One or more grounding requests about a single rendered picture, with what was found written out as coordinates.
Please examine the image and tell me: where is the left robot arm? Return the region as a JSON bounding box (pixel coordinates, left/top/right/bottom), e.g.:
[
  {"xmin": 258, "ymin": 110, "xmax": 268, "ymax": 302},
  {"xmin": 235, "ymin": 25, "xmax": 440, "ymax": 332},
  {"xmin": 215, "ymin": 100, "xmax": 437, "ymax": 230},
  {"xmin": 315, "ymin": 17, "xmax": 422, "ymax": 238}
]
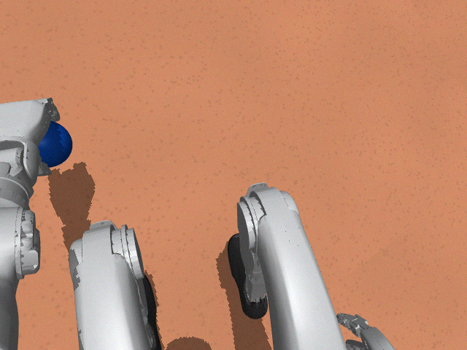
[{"xmin": 0, "ymin": 136, "xmax": 40, "ymax": 350}]

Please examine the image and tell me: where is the right robot foot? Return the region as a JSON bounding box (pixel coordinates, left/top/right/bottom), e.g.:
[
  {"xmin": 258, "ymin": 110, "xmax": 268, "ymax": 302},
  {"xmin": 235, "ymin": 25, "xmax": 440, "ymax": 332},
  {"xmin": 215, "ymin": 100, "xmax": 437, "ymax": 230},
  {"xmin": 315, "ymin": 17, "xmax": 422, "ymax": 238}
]
[{"xmin": 228, "ymin": 233, "xmax": 268, "ymax": 319}]

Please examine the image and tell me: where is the ball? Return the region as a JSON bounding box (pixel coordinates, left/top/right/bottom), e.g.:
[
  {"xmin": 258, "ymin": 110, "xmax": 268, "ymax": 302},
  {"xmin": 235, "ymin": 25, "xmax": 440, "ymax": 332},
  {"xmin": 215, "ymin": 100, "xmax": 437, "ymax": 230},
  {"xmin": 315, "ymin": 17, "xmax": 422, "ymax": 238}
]
[{"xmin": 38, "ymin": 121, "xmax": 72, "ymax": 168}]

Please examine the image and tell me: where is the right robot hand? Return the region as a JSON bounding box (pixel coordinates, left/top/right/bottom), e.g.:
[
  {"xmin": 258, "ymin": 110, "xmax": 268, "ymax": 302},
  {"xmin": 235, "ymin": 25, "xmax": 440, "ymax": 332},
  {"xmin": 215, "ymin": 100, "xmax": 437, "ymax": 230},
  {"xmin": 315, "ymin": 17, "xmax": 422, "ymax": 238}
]
[{"xmin": 336, "ymin": 314, "xmax": 395, "ymax": 350}]

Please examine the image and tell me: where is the left robot foot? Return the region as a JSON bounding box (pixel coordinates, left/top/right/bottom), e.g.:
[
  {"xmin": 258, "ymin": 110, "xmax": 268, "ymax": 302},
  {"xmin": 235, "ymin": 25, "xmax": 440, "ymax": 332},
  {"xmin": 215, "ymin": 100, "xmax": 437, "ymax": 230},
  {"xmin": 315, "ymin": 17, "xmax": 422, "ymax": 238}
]
[{"xmin": 142, "ymin": 275, "xmax": 161, "ymax": 350}]

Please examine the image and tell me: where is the left robot hand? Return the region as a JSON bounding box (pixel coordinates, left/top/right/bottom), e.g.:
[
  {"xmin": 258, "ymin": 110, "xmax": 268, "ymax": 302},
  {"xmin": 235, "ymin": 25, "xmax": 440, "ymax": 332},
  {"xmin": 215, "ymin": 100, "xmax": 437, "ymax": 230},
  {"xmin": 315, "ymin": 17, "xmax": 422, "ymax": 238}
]
[{"xmin": 0, "ymin": 98, "xmax": 60, "ymax": 176}]

